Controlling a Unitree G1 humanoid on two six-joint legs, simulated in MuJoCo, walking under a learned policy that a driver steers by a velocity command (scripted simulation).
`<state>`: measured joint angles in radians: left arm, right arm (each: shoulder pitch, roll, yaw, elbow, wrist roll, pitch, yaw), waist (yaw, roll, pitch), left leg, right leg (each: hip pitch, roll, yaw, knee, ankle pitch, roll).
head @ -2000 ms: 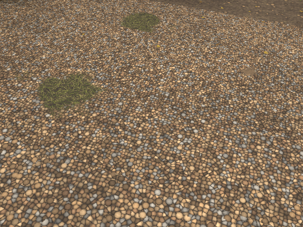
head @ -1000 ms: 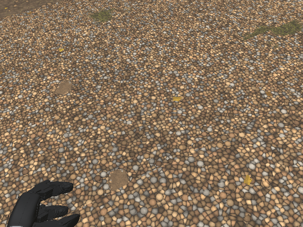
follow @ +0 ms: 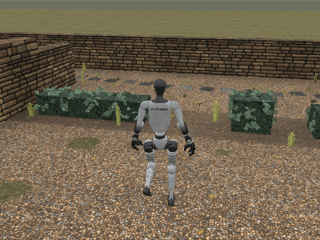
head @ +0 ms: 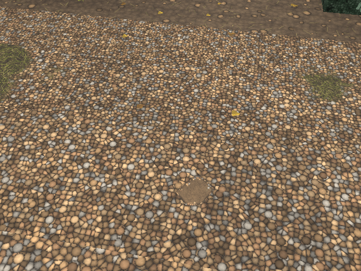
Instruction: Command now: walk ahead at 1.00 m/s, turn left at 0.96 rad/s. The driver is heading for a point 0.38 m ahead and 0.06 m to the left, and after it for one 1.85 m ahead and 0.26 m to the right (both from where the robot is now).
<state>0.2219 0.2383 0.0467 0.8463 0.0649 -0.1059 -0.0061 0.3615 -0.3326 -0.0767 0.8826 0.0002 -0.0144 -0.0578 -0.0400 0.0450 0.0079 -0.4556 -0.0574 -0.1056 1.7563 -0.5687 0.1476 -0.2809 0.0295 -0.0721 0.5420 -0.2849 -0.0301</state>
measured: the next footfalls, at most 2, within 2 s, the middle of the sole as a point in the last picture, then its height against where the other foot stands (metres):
left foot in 0.26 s outside the picture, level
right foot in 0.74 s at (180, 204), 0.17 m lower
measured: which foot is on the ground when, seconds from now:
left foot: up 0.00-0.24, down 0.26-0.72, up 0.74-1.00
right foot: down 0.00-0.26, up 0.28-0.72, down 0.74-1.00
